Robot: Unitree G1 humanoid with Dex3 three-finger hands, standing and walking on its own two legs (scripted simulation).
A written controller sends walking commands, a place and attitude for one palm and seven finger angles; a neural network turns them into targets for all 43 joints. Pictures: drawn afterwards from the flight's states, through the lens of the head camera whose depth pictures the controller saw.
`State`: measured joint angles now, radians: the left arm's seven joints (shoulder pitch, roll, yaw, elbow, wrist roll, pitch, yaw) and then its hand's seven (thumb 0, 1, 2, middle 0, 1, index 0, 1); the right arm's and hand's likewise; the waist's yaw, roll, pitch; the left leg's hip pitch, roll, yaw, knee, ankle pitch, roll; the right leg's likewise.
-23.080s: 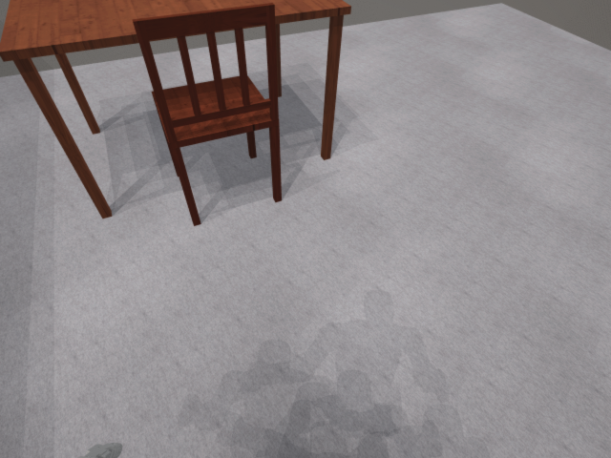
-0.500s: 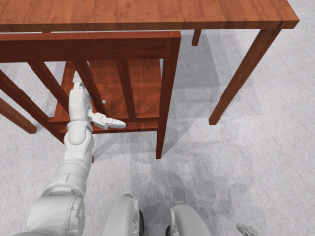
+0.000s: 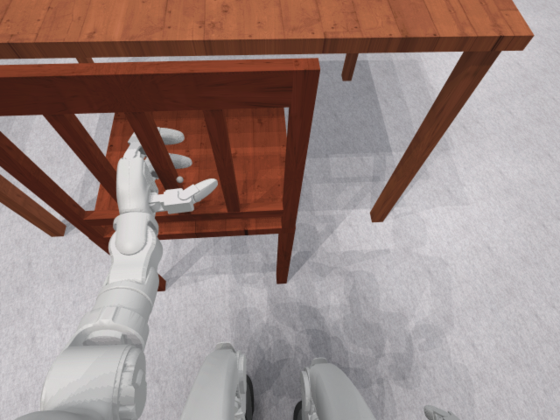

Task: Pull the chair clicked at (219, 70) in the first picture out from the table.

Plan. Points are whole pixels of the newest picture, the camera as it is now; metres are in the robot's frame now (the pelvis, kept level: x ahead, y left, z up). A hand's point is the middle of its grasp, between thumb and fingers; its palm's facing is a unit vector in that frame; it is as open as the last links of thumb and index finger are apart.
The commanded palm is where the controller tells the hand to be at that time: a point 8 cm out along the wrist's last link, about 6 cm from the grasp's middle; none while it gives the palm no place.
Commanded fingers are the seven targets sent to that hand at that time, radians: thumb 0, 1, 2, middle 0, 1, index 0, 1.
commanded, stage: hook a spindle and tug to test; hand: left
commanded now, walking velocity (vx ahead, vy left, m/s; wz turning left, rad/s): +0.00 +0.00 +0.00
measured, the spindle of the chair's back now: (165, 170) +0.47 +0.17 +0.01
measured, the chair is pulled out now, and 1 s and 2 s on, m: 0.00 0.04 0.16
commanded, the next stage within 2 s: step backward, pulling the chair out in 0.84 s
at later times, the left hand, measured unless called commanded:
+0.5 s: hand (181, 188) +0.43 +0.14 +0.03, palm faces +0.08 -1.00 -0.03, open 5.3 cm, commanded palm +0.40 +0.18 +0.03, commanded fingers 0.00 0.90 0.90 -0.50 -1.45 -0.50 -1.45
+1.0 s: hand (179, 204) +0.41 +0.14 +0.03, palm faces +0.07 -0.99 -0.08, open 5.4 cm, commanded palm +0.38 +0.18 +0.03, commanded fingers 0.00 0.90 0.90 -0.50 -1.45 -0.50 -1.45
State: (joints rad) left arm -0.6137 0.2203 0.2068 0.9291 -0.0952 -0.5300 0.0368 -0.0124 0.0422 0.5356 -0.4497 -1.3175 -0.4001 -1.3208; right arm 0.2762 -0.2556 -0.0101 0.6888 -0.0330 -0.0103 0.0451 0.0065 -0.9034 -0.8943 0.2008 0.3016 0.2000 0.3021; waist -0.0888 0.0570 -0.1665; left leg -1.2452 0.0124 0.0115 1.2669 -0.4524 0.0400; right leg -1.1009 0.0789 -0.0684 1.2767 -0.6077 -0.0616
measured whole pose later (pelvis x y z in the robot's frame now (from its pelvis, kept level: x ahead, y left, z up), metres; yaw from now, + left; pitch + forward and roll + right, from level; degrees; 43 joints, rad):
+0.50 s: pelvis +0.01 +0.00 +0.00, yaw -1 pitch +24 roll -2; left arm -0.50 0.18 0.19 0.80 -0.10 -0.51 0.03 0.01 0.73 0.80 -0.46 -1.45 -0.43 -1.45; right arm 0.25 -0.24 -0.01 0.65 -0.03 0.00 0.05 0.01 -0.90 -0.89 0.20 0.30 0.20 0.30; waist -0.08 0.05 -0.18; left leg -1.21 0.02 0.03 1.25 -0.46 0.05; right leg -1.07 0.08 -0.05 1.27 -0.61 -0.05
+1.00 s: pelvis +0.00 +0.00 +0.01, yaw +0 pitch +20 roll -2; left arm -0.44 0.18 0.12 0.70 -0.06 -0.44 0.06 0.00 0.69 0.81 -0.49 -1.45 -0.43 -1.45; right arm 0.20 -0.24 0.00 0.63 0.01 0.04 0.01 0.01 -0.90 -0.89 0.20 0.30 0.20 0.30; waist -0.06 0.05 -0.10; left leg -1.14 0.01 0.02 1.24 -0.45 0.06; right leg -1.00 0.08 -0.06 1.25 -0.60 -0.06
